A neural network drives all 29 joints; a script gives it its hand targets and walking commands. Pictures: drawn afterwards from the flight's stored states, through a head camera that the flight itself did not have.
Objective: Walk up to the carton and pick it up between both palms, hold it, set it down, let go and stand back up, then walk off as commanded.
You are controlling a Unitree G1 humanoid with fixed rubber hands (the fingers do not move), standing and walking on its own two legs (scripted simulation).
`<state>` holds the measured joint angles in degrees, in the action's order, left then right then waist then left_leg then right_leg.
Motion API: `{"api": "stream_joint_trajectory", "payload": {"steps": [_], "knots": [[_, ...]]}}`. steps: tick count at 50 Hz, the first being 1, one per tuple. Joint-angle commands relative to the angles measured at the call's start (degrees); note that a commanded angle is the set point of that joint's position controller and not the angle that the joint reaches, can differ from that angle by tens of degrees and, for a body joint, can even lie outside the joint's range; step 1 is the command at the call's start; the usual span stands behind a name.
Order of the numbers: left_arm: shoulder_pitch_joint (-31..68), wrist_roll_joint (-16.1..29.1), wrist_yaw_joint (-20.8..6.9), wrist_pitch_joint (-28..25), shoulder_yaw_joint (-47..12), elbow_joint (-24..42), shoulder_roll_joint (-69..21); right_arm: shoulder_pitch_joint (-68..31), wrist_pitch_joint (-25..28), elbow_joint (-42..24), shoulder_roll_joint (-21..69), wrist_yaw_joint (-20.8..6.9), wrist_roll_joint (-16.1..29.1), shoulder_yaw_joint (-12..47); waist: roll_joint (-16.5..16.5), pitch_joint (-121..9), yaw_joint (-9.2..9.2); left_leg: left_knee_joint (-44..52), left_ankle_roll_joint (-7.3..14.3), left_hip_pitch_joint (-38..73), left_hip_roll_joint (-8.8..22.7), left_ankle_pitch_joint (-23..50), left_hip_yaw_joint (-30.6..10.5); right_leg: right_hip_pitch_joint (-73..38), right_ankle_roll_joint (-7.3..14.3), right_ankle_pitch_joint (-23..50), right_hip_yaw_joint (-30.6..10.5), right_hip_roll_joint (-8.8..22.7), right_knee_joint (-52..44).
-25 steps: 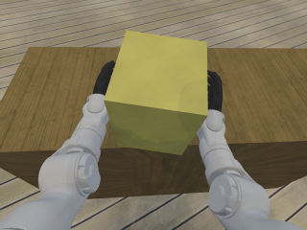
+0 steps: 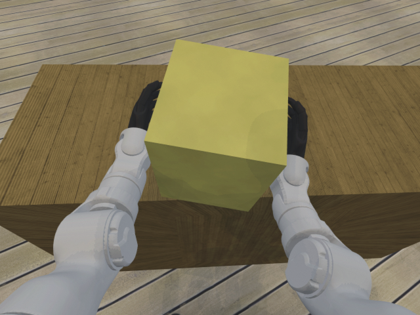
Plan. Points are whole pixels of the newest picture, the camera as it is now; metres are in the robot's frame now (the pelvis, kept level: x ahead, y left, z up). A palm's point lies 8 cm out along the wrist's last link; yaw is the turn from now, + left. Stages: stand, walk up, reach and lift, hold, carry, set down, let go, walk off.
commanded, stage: reach and lift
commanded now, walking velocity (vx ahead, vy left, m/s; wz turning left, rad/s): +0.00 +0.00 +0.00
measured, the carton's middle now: (216, 136) +0.45 -0.01 +0.07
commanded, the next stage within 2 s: none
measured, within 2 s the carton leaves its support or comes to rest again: neither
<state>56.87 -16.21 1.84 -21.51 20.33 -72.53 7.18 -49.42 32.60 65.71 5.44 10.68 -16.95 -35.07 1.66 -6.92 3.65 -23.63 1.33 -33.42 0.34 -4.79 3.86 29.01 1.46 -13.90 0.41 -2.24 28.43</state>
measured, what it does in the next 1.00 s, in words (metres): stands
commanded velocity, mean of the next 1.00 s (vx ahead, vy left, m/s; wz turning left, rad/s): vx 0.00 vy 0.00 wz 0.00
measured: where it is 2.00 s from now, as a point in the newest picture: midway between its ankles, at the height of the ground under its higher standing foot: outside the picture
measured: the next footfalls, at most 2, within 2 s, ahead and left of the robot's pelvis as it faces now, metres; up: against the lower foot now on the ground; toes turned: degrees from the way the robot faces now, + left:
none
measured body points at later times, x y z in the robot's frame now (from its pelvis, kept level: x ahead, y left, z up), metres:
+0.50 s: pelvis +0.00 +0.00 +0.00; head +0.04 +0.01 +0.45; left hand +0.46 +0.14 +0.11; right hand +0.43 -0.15 +0.11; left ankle +0.06 +0.11 -0.73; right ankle -0.01 -0.09 -0.73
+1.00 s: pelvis -0.02 +0.00 +0.00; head -0.07 +0.02 +0.45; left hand +0.40 +0.16 +0.20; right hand +0.39 -0.13 +0.19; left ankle +0.06 +0.11 -0.73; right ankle -0.01 -0.09 -0.73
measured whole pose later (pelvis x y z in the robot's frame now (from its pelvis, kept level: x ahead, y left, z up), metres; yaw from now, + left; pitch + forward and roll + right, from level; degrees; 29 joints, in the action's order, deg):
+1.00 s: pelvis -0.02 +0.00 +0.00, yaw +0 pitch +6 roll +0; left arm 50.5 -6.4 4.6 18.2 11.1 -48.7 6.5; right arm -49.2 -3.2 54.0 1.2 10.9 0.1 -16.9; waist 1.8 -13.4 1.2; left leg -23.3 1.5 -25.0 0.4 -4.1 3.9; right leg 20.7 1.5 -13.3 0.4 -2.3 28.3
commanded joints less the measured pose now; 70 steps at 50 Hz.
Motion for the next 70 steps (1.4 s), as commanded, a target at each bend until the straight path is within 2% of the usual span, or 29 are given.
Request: {"api": "stream_joint_trajectory", "payload": {"steps": [1, 2, 6, 8, 12, 14, 15, 18, 23, 26, 30, 33, 34, 35, 37, 40, 41, 43, 48, 50, 52, 55, 56, 59, 60, 64, 66, 69, 70], "knots": [[39.09, -0.7, -3.43, -4.8, -15.09, 12.29, -35.37, -36.39, 4.33, -0.6, 26.33, -10.77, -9.35, 24.11, -2.96, -55.69, -3.48, -2.42, -1.85, 38.21, 2.62, 22.25, 1.22, -4.59, -3.21, 30.47, 5.6, 0.5, -8.64], [38.13, -0.29, -3.47, -4.51, -14.87, 12.37, -35.14, -36.34, 3.95, -0.66, 26.67, -10.88, -8.82, 25.18, -2.66, -55.85, -4.3, -2.48, -1.83, 38.19, 2.68, 21.9, 1.19, -5.44, -3.28, 30.78, 5.39, 0.43, -8.44], [37.09, 1.34, -3.43, -3.4, -18.23, 13.32, -36.64, -35.86, 4.01, -0.54, 25.76, -10.97, -7.29, 27.14, -3.39, -57.92, -3.49, -3.96, -2.64, 40.96, 2.92, 27.26, 0.51, -4.83, -3.21, 34.23, 5.86, -0.06, -7.82], [36.88, 1.81, -3.67, -2.83, -17.71, 12.11, -35.44, -36.53, 3.16, -1.24, 26.19, -10.79, -5.98, 28.6, -2.7, -56.98, -4.38, -3.3, -1.83, 38.62, 2.3, 23.8, 0.81, -6.88, -3.39, 33.28, 4.83, 0.56, -8.14], [39.45, 4.12, -3.17, -2.31, -20.7, 16.07, -37.2, -38.24, 2.48, -1.9, 27.23, -10.88, -3.7, 30.44, -3.47, -61.27, -4.51, -4.1, -2.28, 38.59, 2.19, 26.45, -0.04, -7.62, -3.46, 35.05, 4.58, -0.04, -7.11], [37.79, 5.3, -3.09, -1.09, -22.49, 15.69, -37.5, -37.87, 1.2, -3.07, 26.6, -10.64, -3.43, 30.93, -4.06, -61.23, -2.6, -4.41, -2.66, 39.44, 2.29, 26.53, -0.49, -7.36, -3.2, 35.6, 4.79, -0.01, -7.23], [37.88, 6.17, -3.22, -0.45, -22.71, 15.05, -37.29, -38.76, 0.22, -4.8, 27.56, -10.4, -1.72, 33.12, -3.23, -60.6, -3.82, -4.26, -2.11, 38.67, 1.93, 24.71, -0.44, -9.01, -3.47, 35.5, 4.12, 0.13, -7.21], [43.28, 9.11, -2.6, -0.33, -26.35, 20.47, -38.65, -39.47, -1.46, -4.06, 27.84, -10.14, 0.5, 34.34, -4.67, -63.61, -1.82, -5.03, -2.54, 38.29, 1.56, 26.07, -1.49, -8.85, -3.47, 37.64, 4.18, 0.16, -6.38], [43.5, 11.55, -1.72, 3.03, -28.95, 25.18, -39.68, -40.93, -6.75, -10.21, 29.65, -9.93, 5.7, 39.42, -5.37, -64.3, -3.24, -5.73, -2.46, 39.88, 1.55, 26.26, -2.74, -9.34, -3.6, 36.57, 3.0, -0.12, -6.02], [40.84, 12.12, -1.74, 6.52, -29.07, 27.62, -40.99, -41.22, -11.17, -12.94, 30.51, -9.34, 8.9, 42.69, -4.71, -61.64, -2.86, -4.9, -2.23, 40.73, 1.01, 25.88, -3.33, -12.47, -4.53, 37.86, 2.39, -0.18, -6.41], [40.07, 11.28, -2.04, 13.32, -27.08, 32.46, -41.11, -40.94, -17.21, -15.82, 29.12, -8.66, 13.42, 44.65, -4.57, -54.87, -4.08, -3.57, -1.8, 43.84, 0.88, 25.29, -2.82, -14.41, -4.87, 34.86, 1.93, 0.13, -8.32], [44.05, 11.49, -2.34, 18.79, -27.43, 36.48, -40.47, -44.59, -21.07, -17.04, 27.69, -8.47, 15.98, 43.72, -5.86, -53.59, -3.1, -2.8, -2.12, 45.65, 1.05, 22.84, -3.18, -13.33, -4.53, 28.7, 2.05, -0.26, -9.39], [42.13, 11.07, -2.49, 20.48, -25.72, 35.7, -40.21, -46.24, -22.07, -18.02, 28.3, -8.72, 16.86, 44.84, -4.14, -53.47, -5.38, -3.02, -1.45, 45.2, 1.3, 22.18, -2.5, -14.75, -4.81, 28.34, 1.5, -0.04, -9.26], [43.03, 11.26, -2.97, 22.2, -25.12, 35.29, -39.97, -46.9, -23.4, -18.03, 27.18, -8.52, 17.59, 43.47, -3.43, -52.16, -4.25, -2.5, -1.43, 45.72, 0.91, 20.39, -2.57, -14.95, -5.01, 26.73, 1.62, -0.18, -9.78], [43.94, 12.31, -2.89, 25.48, -26.49, 39.42, -41.08, -50.7, -25.0, -23.01, 26.16, -8.78, 20.03, 44.26, -4.58, -51.99, -5.21, -3.1, -1.92, 48.35, 1.2, 23.2, -2.93, -14.43, -4.91, 25.15, 2.29, -0.7, -9.44], [44.35, 11.8, -2.95, 29.61, -25.19, 38.64, -41.47, -54.8, -27.92, -24.75, 26.77, -9.08, 20.87, 44.13, -3.03, -48.94, -6.37, -1.61, -1.22, 47.85, 1.2, 18.55, -2.87, -15.3, -4.83, 21.34, 1.88, -0.49, -10.08], [44.94, 12.92, -3.03, 30.46, -26.16, 40.56, -42.31, -55.67, -28.53, -26.9, 27.22, -8.87, 21.43, 43.84, -2.55, -48.82, -5.33, -1.61, -1.12, 48.28, 0.96, 18.12, -2.9, -15.15, -4.83, 21.84, 1.92, -0.5, -10.0], [46.3, 12.56, -3.17, 32.49, -24.64, 41.97, -42.11, -56.23, -30.6, -27.01, 27.26, -8.84, 22.23, 43.7, -1.89, -46.1, -5.87, -1.25, -0.71, 48.62, 0.82, 16.75, -2.65, -15.44, -5.08, 20.64, 1.67, -0.54, -10.29], [45.04, 10.84, -5.03, 37.46, -19.21, 36.7, -40.46, -56.19, -35.0, -23.23, 25.82, -8.19, 20.17, 38.44, 0.39, -31.55, -5.12, 2.02, 0.44, 45.7, 0.74, 8.04, -1.93, -16.25, -5.5, 13.4, 0.73, 0.66, -12.36], [48.04, 11.61, -5.92, 38.17, -19.92, 38.44, -40.4, -58.6, -35.61, -24.82, 26.85, -7.64, 20.72, 37.7, 0.13, -30.09, -4.21, 2.46, 0.51, 44.92, 0.46, 6.14, -1.83, -18.05, -5.67, 11.54, 0.35, 0.9, -12.12], [47.95, 11.11, -6.2, 39.28, -17.73, 36.94, -39.61, -62.23, -36.69, -26.12, 27.89, -7.91, 20.89, 38.0, 1.4, -27.5, -5.96, 3.8, 1.63, 43.07, 0.6, 2.18, -1.67, -16.88, -5.59, 6.49, -0.08, 1.14, -13.02], [54.01, 10.86, -6.3, 38.94, -17.76, 39.91, -38.62, -60.25, -37.69, -21.15, 29.21, -8.05, 19.72, 35.14, -0.68, -26.1, -4.43, 4.65, 1.43, 43.51, 0.15, -0.63, -1.52, -15.08, -5.21, 2.44, 0.06, 1.59, -13.55], [54.31, 11.24, -5.99, 39.36, -17.53, 40.11, -38.84, -61.13, -38.1, -21.35, 29.7, -8.31, 20.44, 36.05, -0.37, -26.4, -5.58, 4.34, 1.36, 44.17, 0.81, 0.57, -1.49, -14.31, -5.03, 2.42, 0.05, 1.26, -13.32], [54.4, 10.72, -6.48, 40.59, -15.15, 33.31, -37.29, -62.66, -38.76, -20.17, 30.18, -8.45, 18.91, 32.89, 0.3, -20.75, -4.82, 6.56, 2.33, 38.8, -0.25, -9.16, -0.78, -13.45, -4.49, -6.66, -0.74, 2.47, -15.28], [56.59, 11.13, -6.03, 40.33, -16.28, 37.63, -37.66, -62.53, -38.96, -19.09, 30.94, -8.89, 19.66, 34.12, -1.35, -23.38, -5.86, 6.33, 1.89, 39.56, 0.37, -7.87, -0.63, -12.99, -4.27, -7.15, -0.7, 2.14, -14.84], [55.77, 12.17, -4.73, 41.45, -18.06, 36.46, -39.03, -65.78, -39.29, -21.67, 30.57, -9.09, 21.36, 35.33, -2.67, -25.74, -6.03, 5.96, 1.4, 40.2, 0.59, -7.44, -1.02, -10.55, -3.64, -8.03, -0.23, 1.39, -15.07], [59.16, 13.66, -3.93, 41.57, -19.79, 40.49, -39.85, -67.22, -39.76, -22.3, 31.38, -9.29, 22.96, 37.09, -2.77, -28.76, -5.88, 5.58, 0.94, 41.39, 0.87, -5.87, -1.43, -11.01, -3.83, -5.81, 0.19, 1.08, -14.4], [58.65, 14.25, -3.02, 43.1, -21.63, 41.79, -41.4, -65.14, -41.04, -20.43, 29.71, -9.43, 23.33, 35.59, -4.55, -28.59, -3.09, 6.23, -0.18, 41.46, 1.29, -7.69, -2.21, -10.67, -3.09, -6.0, 0.7, 0.79, -14.58], [58.21, 14.69, -2.62, 43.37, -22.1, 43.46, -41.48, -67.83, -40.76, -24.02, 30.11, -9.6, 23.81, 37.18, -3.92, -30.94, -4.13, 5.88, 0.04, 41.75, 1.53, -6.17, -2.34, -11.01, -3.24, -4.28, 0.99, 0.7, -14.09]]}}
